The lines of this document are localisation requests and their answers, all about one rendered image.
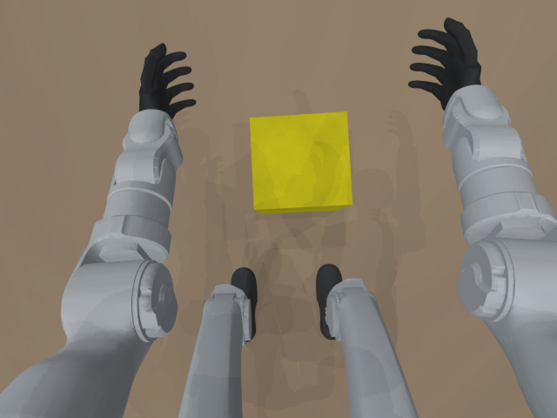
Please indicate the robot right hand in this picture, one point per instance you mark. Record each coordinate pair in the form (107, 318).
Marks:
(460, 61)

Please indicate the right robot forearm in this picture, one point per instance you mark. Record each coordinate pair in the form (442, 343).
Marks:
(493, 177)

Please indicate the left robot forearm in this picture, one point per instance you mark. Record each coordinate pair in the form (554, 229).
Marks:
(139, 203)

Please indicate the right robot thigh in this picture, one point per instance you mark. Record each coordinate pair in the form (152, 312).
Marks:
(376, 383)

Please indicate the robot right upper arm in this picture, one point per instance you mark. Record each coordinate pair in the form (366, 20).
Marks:
(511, 284)

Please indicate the robot left hand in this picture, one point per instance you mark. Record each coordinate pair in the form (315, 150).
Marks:
(153, 93)

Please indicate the robot left upper arm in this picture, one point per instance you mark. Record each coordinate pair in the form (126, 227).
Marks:
(113, 312)

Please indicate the carton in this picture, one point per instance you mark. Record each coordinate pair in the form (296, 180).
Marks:
(301, 163)

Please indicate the right robot foot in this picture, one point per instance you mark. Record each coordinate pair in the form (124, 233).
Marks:
(327, 277)

